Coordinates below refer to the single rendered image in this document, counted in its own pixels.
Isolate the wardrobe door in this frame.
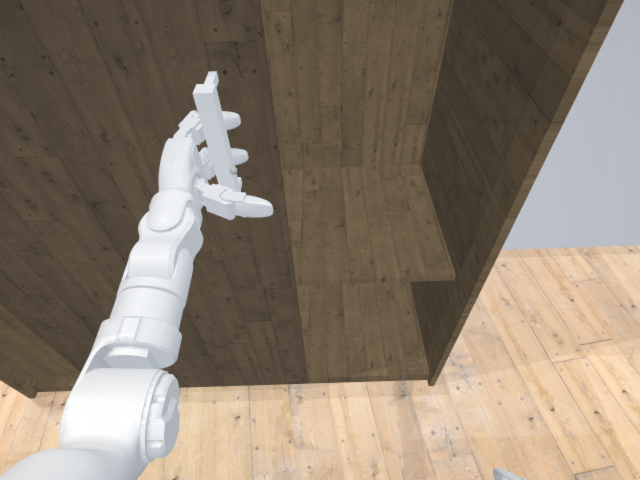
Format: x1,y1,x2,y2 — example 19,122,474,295
0,305,81,380
0,0,308,388

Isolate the robot left hand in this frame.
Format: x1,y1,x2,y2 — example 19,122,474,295
158,110,273,220

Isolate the left robot forearm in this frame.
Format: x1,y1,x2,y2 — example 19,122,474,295
59,189,203,447

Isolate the handle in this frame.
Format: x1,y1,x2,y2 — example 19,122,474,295
192,71,242,192

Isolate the robot left upper arm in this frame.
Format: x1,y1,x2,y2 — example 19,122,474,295
0,368,180,480

